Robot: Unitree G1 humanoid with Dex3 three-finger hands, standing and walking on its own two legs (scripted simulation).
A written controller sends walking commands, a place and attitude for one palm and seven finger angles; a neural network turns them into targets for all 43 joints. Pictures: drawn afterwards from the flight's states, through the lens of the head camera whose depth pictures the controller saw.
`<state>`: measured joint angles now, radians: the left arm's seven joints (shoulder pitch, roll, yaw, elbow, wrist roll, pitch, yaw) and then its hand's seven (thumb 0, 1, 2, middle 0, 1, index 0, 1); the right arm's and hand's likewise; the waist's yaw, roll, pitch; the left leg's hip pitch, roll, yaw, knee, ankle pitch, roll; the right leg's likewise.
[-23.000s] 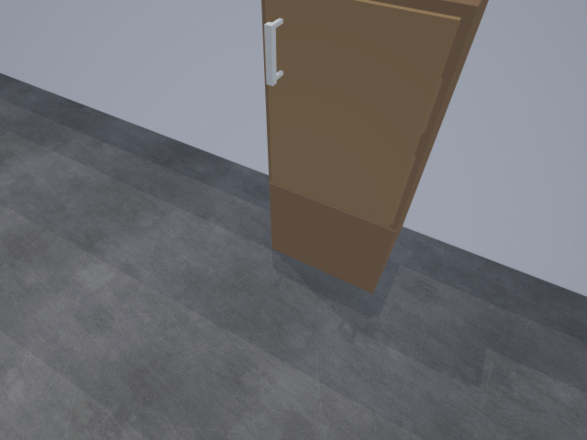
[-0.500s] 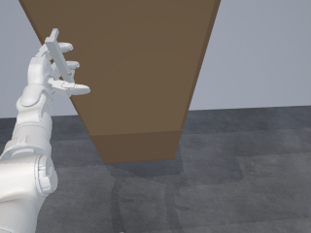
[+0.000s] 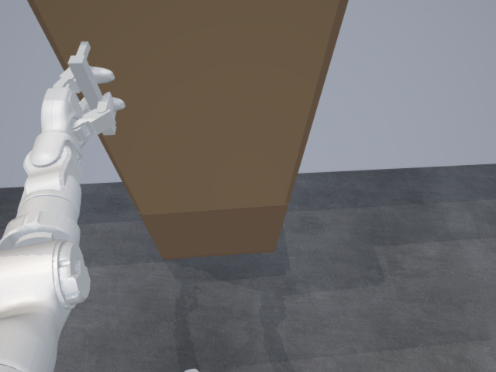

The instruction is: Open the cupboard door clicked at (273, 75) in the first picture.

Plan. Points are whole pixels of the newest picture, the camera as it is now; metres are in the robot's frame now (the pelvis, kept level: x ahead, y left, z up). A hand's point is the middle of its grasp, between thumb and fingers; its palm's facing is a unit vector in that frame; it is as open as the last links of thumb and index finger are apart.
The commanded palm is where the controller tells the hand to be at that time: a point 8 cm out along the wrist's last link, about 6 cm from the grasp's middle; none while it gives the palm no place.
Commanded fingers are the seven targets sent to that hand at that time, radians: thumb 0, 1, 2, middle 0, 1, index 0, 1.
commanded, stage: close the thumb around the handle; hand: left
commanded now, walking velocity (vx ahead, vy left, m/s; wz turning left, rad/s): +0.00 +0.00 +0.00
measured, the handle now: (97, 91) +0.54 +0.22 +0.14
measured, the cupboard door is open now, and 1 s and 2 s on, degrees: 1 34 41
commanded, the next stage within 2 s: pull the door open along its arc in 0.04 s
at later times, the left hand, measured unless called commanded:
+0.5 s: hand (107, 131) +0.45 +0.19 +0.14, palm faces -0.01 -1.00 +0.01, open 5.6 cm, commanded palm +0.40 +0.25 +0.14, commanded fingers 0.00 0.90 0.90 -0.40 -1.35 -0.40 -1.35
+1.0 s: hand (164, 220) +0.30 +0.09 +0.14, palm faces +0.35 -0.93 +0.05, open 5.9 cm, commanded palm +0.23 +0.14 +0.14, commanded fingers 0.00 0.90 0.90 -0.40 -1.35 -0.40 -1.35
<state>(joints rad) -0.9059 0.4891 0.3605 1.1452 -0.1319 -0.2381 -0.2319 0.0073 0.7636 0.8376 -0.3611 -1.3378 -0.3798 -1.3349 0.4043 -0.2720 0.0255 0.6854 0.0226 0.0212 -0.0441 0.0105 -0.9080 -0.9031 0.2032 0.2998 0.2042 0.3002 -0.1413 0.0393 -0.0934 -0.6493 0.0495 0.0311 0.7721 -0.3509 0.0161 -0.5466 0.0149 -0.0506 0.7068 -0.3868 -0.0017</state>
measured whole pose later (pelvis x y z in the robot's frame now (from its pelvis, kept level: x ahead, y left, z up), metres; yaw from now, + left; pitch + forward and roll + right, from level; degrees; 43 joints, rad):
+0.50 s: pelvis +0.01 +0.00 +0.01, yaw -2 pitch +11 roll -2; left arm -0.61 0.41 0.37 0.82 -0.20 -0.18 -0.26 0.01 0.75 0.77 -0.36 -1.35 -0.37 -1.35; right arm 0.40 -0.27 0.01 0.62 0.05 0.04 -0.04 0.01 -0.91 -0.90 0.20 0.30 0.20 0.30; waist -0.11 0.05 -0.12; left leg -0.55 0.06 0.07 0.72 -0.35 0.02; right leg -0.47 0.02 -0.01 0.66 -0.38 0.00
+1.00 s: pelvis +0.01 -0.02 +0.02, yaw +1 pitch +0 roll +0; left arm 0.09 -0.06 -0.08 -0.18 -0.06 0.19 0.39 0.00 0.70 0.76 -0.34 -1.32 -0.37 -1.33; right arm 0.13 -0.19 0.04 0.55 -0.01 0.05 -0.01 0.01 -0.91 -0.90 0.20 0.30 0.20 0.30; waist 0.01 0.05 -0.09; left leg -0.30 0.04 0.02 0.61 -0.31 -0.02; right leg -0.22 0.01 -0.06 0.59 -0.38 -0.03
